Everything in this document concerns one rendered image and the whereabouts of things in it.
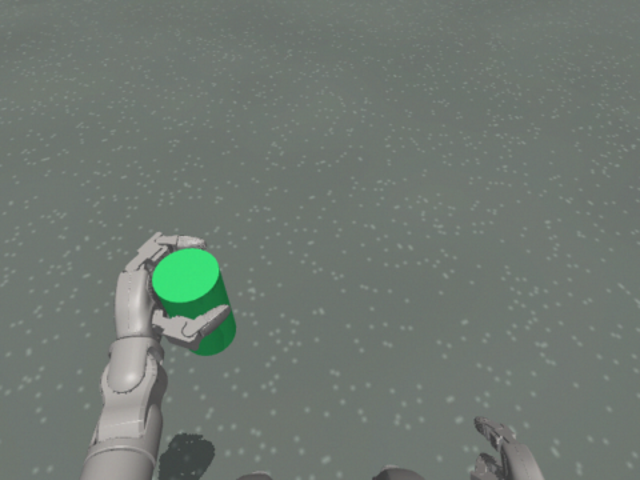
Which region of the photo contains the left robot hand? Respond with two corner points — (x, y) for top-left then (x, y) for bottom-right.
(114, 232), (231, 351)

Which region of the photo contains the left robot arm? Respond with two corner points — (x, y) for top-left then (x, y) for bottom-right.
(79, 335), (168, 480)

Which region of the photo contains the right robot hand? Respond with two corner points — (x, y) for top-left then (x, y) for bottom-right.
(470, 416), (545, 480)

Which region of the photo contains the can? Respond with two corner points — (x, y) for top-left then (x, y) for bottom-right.
(152, 248), (236, 356)

